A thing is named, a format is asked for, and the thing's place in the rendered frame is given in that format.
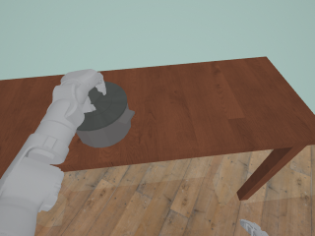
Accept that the lid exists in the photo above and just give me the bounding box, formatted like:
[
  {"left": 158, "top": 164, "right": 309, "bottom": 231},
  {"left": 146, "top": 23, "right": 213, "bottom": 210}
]
[{"left": 77, "top": 81, "right": 128, "bottom": 132}]

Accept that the left robot forearm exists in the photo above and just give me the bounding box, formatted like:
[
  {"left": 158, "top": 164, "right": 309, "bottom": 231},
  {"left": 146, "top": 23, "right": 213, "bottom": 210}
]
[{"left": 0, "top": 78, "right": 89, "bottom": 196}]

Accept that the left robot hand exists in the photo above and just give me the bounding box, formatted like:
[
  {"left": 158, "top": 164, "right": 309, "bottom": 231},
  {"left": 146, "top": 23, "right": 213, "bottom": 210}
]
[{"left": 60, "top": 69, "right": 106, "bottom": 113}]

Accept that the pot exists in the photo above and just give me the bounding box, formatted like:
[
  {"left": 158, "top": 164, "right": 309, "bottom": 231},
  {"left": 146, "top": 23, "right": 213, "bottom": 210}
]
[{"left": 76, "top": 103, "right": 135, "bottom": 148}]

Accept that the table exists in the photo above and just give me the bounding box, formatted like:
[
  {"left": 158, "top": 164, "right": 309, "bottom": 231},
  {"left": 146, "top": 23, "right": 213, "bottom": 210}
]
[{"left": 0, "top": 56, "right": 315, "bottom": 201}]

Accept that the left robot upper arm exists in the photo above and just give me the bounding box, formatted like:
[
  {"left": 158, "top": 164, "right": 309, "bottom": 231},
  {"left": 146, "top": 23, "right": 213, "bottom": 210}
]
[{"left": 0, "top": 156, "right": 64, "bottom": 236}]

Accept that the right robot hand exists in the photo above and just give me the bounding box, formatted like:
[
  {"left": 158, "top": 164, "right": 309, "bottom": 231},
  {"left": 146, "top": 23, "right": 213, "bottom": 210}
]
[{"left": 239, "top": 219, "right": 269, "bottom": 236}]

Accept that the knob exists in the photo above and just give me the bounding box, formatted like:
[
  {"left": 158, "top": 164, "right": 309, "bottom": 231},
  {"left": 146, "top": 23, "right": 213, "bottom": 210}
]
[{"left": 88, "top": 89, "right": 103, "bottom": 107}]

